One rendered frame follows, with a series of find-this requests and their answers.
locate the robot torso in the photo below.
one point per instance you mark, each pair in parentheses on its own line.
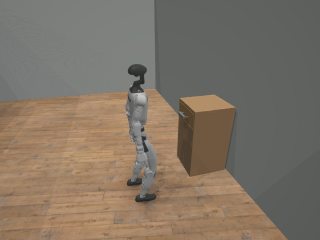
(143,119)

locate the cabinet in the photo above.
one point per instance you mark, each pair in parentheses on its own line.
(204,148)

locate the drawer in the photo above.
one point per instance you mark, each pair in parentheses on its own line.
(188,114)

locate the robot right upper arm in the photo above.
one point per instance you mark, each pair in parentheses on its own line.
(139,105)

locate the handle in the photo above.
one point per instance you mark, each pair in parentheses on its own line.
(182,115)

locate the robot left forearm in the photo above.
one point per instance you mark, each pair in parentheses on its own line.
(129,119)

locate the robot left upper arm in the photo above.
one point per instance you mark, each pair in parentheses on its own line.
(127,102)

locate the robot left hand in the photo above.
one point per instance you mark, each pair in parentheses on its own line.
(131,137)

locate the right robot foot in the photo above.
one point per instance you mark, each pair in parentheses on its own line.
(148,197)

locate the robot right hand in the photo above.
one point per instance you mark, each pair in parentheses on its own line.
(142,157)

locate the robot right forearm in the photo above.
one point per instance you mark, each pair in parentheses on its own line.
(136,132)

